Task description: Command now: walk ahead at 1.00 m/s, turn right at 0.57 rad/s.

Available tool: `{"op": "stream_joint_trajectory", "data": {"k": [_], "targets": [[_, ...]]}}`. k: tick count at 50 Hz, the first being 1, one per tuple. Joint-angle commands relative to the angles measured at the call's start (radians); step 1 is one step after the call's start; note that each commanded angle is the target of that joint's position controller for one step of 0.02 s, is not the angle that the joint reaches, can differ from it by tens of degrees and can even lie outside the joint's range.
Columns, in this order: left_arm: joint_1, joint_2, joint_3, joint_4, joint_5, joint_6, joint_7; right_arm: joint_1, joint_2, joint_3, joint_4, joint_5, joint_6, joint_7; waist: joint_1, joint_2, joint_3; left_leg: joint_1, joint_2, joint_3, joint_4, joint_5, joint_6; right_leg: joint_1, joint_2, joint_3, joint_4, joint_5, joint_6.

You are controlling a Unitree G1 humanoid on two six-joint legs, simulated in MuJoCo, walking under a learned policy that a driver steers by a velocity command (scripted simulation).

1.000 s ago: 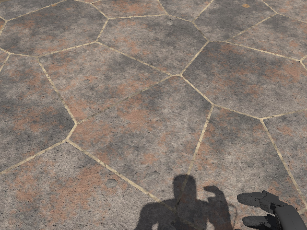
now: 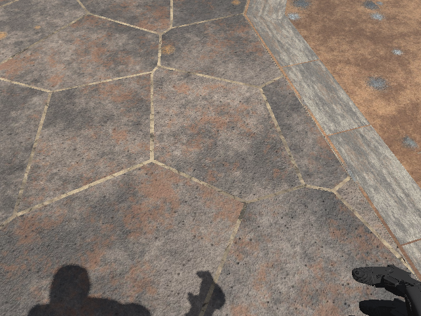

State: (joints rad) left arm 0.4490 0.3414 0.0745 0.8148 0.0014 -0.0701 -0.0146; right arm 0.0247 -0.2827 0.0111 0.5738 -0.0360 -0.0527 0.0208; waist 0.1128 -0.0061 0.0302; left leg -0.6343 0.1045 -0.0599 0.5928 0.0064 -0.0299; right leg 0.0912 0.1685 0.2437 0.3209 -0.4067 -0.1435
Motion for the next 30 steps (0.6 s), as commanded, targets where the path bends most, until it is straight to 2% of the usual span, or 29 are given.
{"op": "stream_joint_trajectory", "data": {"k": [1,2,3,4,5,6,7,8,9,10,12,14,15,16,18,19,20,21,22,23,24,25,26,27,28,29,30], "targets": [[-0.038,0.19,0.039,-0.042,0.012,-0.014,0.007,0.195,-0.157,-0.066,0.018,-0.003,-0.015,-0.018,-0.157,-0.005,-0.112,0.46,-0.122,0.101,-0.046,-0.122,0.05,-0.143,-0.216,0.091,0.21,0.963,-0.047],[-0.084,0.19,0.036,-0.044,0.023,-0.014,0.005,0.385,-0.189,-0.085,0.066,-0.001,-0.016,-0.034,-0.273,-0.001,-0.189,0.668,-0.098,0.101,-0.027,-0.185,0.063,-0.239,-0.183,0.051,0.462,0.941,-0.025],[-0.111,0.087,0.007,-0.07,0.032,-0.026,0.01,0.6,-0.265,-0.108,0.1,-0.02,-0.019,-0.055,-0.355,0.114,-0.307,0.882,0.094,-0.136,-0.03,-0.523,0.084,-0.419,-0.128,-0.017,0.855,0.632,-0.006],[0.035,-0.022,-0.022,-0.117,-0.019,-0.035,0.002,0.53,-0.347,-0.127,0.117,-0.03,-0.019,-0.039,-0.192,0.511,-0.394,1.006,0.319,-0.812,-0.334,-0.738,0.191,-0.712,0.019,-0.088,1.097,-0.02,0.036],[-0.032,0.046,-0.028,-0.088,0.014,-0.023,0.016,0.391,-0.242,-0.119,0.084,-0.019,-0.012,-0.022,-0.184,0.262,-0.223,0.901,0.3,-0.827,-0.363,-0.857,0.223,-0.851,-0.082,-0.089,1.146,0.045,0.017],[-0.134,0.068,-0.023,-0.092,0.026,-0.016,0.006,0.338,-0.167,-0.104,0.083,-0.009,-0.014,-0.016,-0.19,0.088,-0.127,0.783,0.261,-0.633,-0.335,-0.75,0.228,-0.851,-0.129,-0.099,1.104,0.121,0.022],[-0.199,0.061,-0.027,-0.108,0.032,-0.014,-0.004,0.336,-0.132,-0.096,0.11,-0.015,-0.018,-0.012,-0.181,0.002,-0.058,0.671,0.215,-0.5,-0.338,-0.598,0.218,-0.831,-0.155,-0.106,1.047,0.137,0.023],[-0.249,0.04,-0.031,-0.136,0.04,-0.009,-0.016,0.355,-0.116,-0.088,0.143,-0.016,-0.026,-0.012,-0.165,0.014,-0.022,0.605,0.172,-0.397,-0.347,-0.506,0.202,-0.821,-0.173,-0.092,0.996,0.128,0.024],[-0.246,0.016,-0.04,-0.141,0.043,0.0,-0.027,0.373,-0.095,-0.079,0.174,-0.014,-0.034,-0.013,-0.143,0.051,-0.003,0.558,0.147,-0.335,-0.367,-0.467,0.191,-0.808,-0.179,-0.086,0.963,0.119,0.031],[-0.25,0.0,-0.047,-0.147,0.042,0.008,-0.032,0.391,-0.084,-0.075,0.198,-0.004,-0.043,-0.01,-0.13,0.072,0.011,0.545,0.133,-0.293,-0.388,-0.421,0.185,-0.818,-0.181,-0.083,0.935,0.11,0.035],[-0.317,-0.004,-0.057,-0.181,0.045,0.014,-0.04,0.406,-0.095,-0.075,0.223,0.013,-0.058,-0.006,-0.116,0.075,0.053,0.52,0.123,-0.203,-0.452,-0.319,0.19,-0.874,-0.186,-0.098,0.848,0.157,0.048],[-0.424,0.004,-0.067,-0.229,0.044,0.009,-0.046,0.407,-0.108,-0.075,0.237,0.018,-0.067,-0.004,-0.114,0.068,0.091,0.49,0.096,-0.083,-0.511,-0.157,0.192,-0.88,-0.194,-0.147,0.68,0.259,0.064],[-0.45,-0.001,-0.074,-0.239,0.042,0.007,-0.053,0.398,-0.11,-0.074,0.24,0.023,-0.07,-0.001,-0.108,0.054,0.088,0.469,0.067,-0.014,-0.534,-0.089,0.182,-0.825,-0.202,-0.195,0.578,0.335,0.067],[-0.49,-0.011,-0.084,-0.255,0.038,0.003,-0.062,0.409,-0.118,-0.075,0.247,0.027,-0.074,0.001,-0.112,0.065,0.101,0.434,0.066,0.025,-0.572,0.005,0.178,-0.747,-0.212,-0.25,0.468,0.391,0.061],[-0.547,-0.027,-0.093,-0.261,0.034,0.0,-0.07,0.451,-0.131,-0.075,0.276,0.037,-0.08,0.004,-0.129,0.047,0.117,0.435,0.078,0.067,-0.641,0.159,0.175,-0.612,-0.203,-0.316,0.359,0.484,0.034],[-0.548,-0.019,-0.091,-0.254,0.034,0.001,-0.066,0.465,-0.147,-0.077,0.289,0.036,-0.078,0.004,-0.126,0.046,0.109,0.504,0.078,0.093,-0.629,0.277,0.172,-0.593,-0.188,-0.331,0.328,0.489,0.02],[-0.536,-0.006,-0.086,-0.251,0.038,-0.001,-0.058,0.474,-0.168,-0.078,0.297,0.036,-0.076,0.001,-0.112,0.063,0.083,0.564,0.087,0.099,-0.562,0.498,0.165,-0.55,-0.165,-0.338,0.303,0.461,0.01],[-0.501,0.014,-0.077,-0.24,0.045,-0.001,-0.046,0.488,-0.198,-0.082,0.306,0.035,-0.071,-0.005,-0.087,0.09,0.03,0.625,0.097,0.099,-0.46,0.741,0.16,-0.483,-0.126,-0.349,0.3,0.394,0.003],[-0.392,0.047,-0.061,-0.212,0.051,-0.002,-0.03,0.489,-0.228,-0.087,0.315,0.028,-0.06,-0.014,-0.026,0.117,-0.05,0.653,0.108,0.097,-0.289,0.892,0.152,-0.357,-0.095,-0.336,0.3,0.308,-0.006],[-0.182,0.078,-0.041,-0.144,0.049,-0.002,-0.013,0.461,-0.245,-0.09,0.313,0.023,-0.045,-0.025,0.077,0.122,-0.156,0.603,0.098,0.096,-0.036,0.877,0.139,-0.138,-0.084,-0.313,0.268,0.262,-0.012],[0.001,0.14,-0.014,-0.09,0.06,-0.002,0.007,0.439,-0.208,-0.08,0.294,0.019,-0.041,-0.027,0.151,0.095,-0.251,0.413,0.05,0.091,0.269,0.617,0.132,0.118,-0.197,-0.207,0.276,0.165,-0.016],[0.051,0.226,0.009,-0.081,0.088,-0.01,0.023,0.519,-0.034,-0.048,0.254,0.024,-0.043,-0.016,0.052,-0.183,-0.382,0.129,-0.083,0.072,0.662,-0.344,0.135,0.349,-0.514,0.194,0.222,-0.136,-0.031],[0.026,0.223,0.014,-0.1,0.072,-0.003,0.021,0.561,-0.069,-0.054,0.23,0.067,-0.041,-0.015,0.021,-0.239,-0.519,-0.022,-0.142,-0.032,0.874,-0.462,0.146,0.379,-0.631,0.612,0.002,-0.278,-0.091],[-0.075,0.143,0.005,-0.092,0.058,-0.007,0.019,0.42,-0.128,-0.069,0.218,0.054,-0.034,-0.022,0.001,-0.087,-0.299,-0.107,-0.066,-0.033,0.853,-0.322,0.154,0.219,-0.554,0.434,-0.034,-0.273,-0.065],[-0.127,0.078,-0.008,-0.079,0.049,-0.018,0.016,0.364,-0.107,-0.062,0.212,0.045,-0.033,-0.014,-0.023,-0.037,-0.149,-0.101,-0.032,-0.019,0.782,-0.253,0.149,0.048,-0.519,0.273,-0.052,-0.12,-0.051],[-0.154,0.052,-0.011,-0.064,0.051,-0.028,0.014,0.353,-0.085,-0.059,0.222,0.039,-0.023,-0.005,-0.059,-0.011,-0.08,-0.06,-0.003,-0.021,0.74,-0.236,0.14,-0.069,-0.48,0.16,-0.083,0.017,-0.03],[-0.151,0.033,-0.016,-0.051,0.043,-0.037,0.016,0.376,-0.067,-0.058,0.23,0.025,-0.006,0.004,-0.095,-0.028,-0.049,-0.012,0.015,-0.023,0.718,-0.233,0.129,-0.157,-0.455,0.064,-0.109,0.087,-0.016]]}}
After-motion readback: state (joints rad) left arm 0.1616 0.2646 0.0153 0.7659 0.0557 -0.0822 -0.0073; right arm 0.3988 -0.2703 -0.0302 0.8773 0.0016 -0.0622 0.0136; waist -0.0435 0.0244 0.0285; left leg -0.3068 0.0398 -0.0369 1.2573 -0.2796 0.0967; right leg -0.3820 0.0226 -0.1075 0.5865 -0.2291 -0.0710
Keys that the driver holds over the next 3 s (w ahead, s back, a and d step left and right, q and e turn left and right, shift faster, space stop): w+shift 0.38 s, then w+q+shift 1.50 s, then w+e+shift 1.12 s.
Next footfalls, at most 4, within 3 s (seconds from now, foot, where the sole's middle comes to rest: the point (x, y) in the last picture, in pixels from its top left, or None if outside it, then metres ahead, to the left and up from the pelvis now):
0.04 left None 0.24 0.17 -0.76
0.48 right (265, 262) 0.64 -0.08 -0.76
0.94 left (225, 156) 1.07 0.08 -0.76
1.34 right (236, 83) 1.51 0.07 -0.76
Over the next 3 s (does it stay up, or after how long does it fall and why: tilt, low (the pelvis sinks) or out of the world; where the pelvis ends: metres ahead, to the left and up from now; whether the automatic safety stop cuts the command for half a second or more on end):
stays up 2.16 1.32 -0.01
